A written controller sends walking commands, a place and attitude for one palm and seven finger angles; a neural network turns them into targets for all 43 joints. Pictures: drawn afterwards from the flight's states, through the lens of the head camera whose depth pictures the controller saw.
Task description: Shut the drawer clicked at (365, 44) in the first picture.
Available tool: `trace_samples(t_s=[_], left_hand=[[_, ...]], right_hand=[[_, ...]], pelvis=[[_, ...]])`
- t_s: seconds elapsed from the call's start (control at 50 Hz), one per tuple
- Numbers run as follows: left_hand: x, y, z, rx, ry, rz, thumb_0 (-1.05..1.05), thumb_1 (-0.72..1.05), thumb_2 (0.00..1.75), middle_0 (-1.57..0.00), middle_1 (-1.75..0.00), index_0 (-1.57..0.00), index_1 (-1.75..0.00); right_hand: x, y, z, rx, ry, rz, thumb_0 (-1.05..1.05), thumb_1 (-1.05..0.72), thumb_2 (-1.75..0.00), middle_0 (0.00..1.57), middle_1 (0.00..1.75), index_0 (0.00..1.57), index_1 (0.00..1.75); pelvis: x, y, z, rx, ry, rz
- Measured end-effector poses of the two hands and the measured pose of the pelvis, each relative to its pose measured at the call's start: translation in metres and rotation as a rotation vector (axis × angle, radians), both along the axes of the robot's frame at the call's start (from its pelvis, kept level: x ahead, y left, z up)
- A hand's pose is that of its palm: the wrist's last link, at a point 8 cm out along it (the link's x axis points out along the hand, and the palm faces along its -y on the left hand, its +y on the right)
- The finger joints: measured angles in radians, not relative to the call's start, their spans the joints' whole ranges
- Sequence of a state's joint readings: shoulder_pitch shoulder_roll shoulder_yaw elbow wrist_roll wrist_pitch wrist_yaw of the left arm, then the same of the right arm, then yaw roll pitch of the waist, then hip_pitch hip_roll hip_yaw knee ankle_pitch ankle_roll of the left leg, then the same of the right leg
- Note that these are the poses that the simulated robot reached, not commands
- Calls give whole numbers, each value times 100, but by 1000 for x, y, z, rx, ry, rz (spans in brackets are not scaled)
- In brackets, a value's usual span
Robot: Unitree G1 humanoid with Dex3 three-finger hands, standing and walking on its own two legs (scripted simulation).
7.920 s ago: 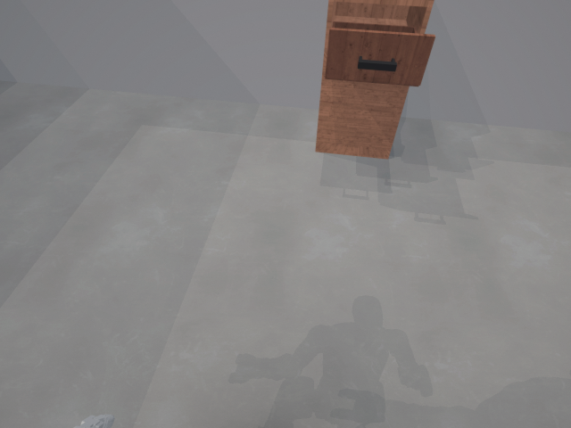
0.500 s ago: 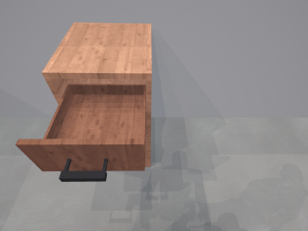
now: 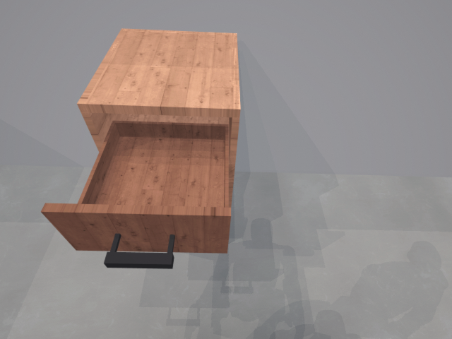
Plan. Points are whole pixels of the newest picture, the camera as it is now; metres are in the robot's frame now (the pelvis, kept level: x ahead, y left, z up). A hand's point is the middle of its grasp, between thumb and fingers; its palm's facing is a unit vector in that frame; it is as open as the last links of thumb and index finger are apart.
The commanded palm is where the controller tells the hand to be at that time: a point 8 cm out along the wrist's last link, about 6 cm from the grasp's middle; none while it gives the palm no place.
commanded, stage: look again from close up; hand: left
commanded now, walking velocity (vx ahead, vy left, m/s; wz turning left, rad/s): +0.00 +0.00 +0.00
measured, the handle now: (142, 249) +0.30 +0.20 -0.09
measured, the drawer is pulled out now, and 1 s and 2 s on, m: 0.30 0.30 0.30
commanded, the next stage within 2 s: raise the hand and make a fist in 0.02 s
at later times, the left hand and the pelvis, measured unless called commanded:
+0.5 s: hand (163, 329) +0.15 +0.11 -0.03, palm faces -0.02 -1.00 +0.06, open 6.1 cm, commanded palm +0.10 +0.21 -0.05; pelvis -0.04 +0.00 -0.07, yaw +0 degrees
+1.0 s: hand (139, 325) +0.15 +0.15 -0.03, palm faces +0.10 -0.99 -0.07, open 3.7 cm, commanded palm +0.09 +0.20 -0.02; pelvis -0.04 -0.03 -0.08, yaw +2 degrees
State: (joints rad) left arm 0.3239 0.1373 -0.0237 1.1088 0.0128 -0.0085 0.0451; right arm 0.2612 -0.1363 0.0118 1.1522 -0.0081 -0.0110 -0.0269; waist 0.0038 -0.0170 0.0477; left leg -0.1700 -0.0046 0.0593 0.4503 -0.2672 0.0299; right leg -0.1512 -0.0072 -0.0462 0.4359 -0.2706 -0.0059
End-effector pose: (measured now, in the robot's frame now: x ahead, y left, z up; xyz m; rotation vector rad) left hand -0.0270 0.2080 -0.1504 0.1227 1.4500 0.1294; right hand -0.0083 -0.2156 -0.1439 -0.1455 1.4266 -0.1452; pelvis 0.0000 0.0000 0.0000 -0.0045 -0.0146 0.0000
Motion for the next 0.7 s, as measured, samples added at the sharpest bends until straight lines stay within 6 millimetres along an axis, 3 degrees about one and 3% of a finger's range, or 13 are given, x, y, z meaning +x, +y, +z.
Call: trace_samples(t_s=[0.14,0.18,0.22,0.26,0.32,0.38,0.42,0.48,0.58,0.64,0.7], left_hand=[[0,5,-2,-6,-5,-2,0,91,90,-20,-30,-20,-30],[25,18,14,41,-142,49,2,94,89,-20,-31,-20,-30],[60,38,44,132,-377,64,5,98,89,-22,-32,-21,-31],[100,43,78,163,-615,50,5,99,89,-23,-33,-22,-33],[155,29,125,120,-981,7,5,98,90,-25,-37,-25,-36],[183,-4,150,-51,-1304,-21,3,96,90,-29,-42,-29,-41],[182,-24,151,-156,-1449,-58,2,95,90,-33,-45,-33,-45],[163,-39,129,-194,-1470,-100,1,93,90,-39,-51,-39,-51],[117,-24,88,-60,-1305,-34,1,91,89,-49,-62,-49,-61],[100,-6,96,51,-1343,12,2,91,90,-55,-68,-55,-68],[103,-2,116,78,-1451,-21,2,91,90,-61,-75,-61,-74]], right_hand=[[3,7,1,-11,-14,2,1,-91,-90,20,30,20,30],[11,3,6,-34,-111,7,2,-92,-90,20,30,20,30],[27,-2,12,-52,-276,-2,2,-93,-90,21,30,20,30],[47,-7,16,-59,-426,14,2,-92,-90,21,30,20,30],[82,-15,23,-70,-608,68,2,-92,-90,20,30,20,30],[117,-23,34,-84,-759,105,2,-91,-90,20,30,20,30],[139,-28,41,-90,-839,131,2,-91,-90,20,30,20,30],[168,-32,46,-94,-922,171,2,-91,-90,20,30,20,30],[201,-25,38,-71,-979,242,2,-90,-90,20,30,20,30],[204,-16,25,-38,-974,272,2,-90,-90,20,30,20,30],[196,-9,6,4,-943,291,2,-90,-90,20,30,20,30]], pelvis=[[0,9,0,-5,2,0],[-2,12,-2,0,5,-5],[-3,12,-5,20,17,-7],[-7,14,-10,26,26,11],[-16,15,-19,10,68,28],[-25,11,-34,8,131,9],[-31,7,-47,9,164,-3],[-39,-1,-68,13,192,-6],[-48,-16,-91,6,222,14],[-51,-24,-98,-10,237,30],[-54,-31,-102,-29,243,47]])
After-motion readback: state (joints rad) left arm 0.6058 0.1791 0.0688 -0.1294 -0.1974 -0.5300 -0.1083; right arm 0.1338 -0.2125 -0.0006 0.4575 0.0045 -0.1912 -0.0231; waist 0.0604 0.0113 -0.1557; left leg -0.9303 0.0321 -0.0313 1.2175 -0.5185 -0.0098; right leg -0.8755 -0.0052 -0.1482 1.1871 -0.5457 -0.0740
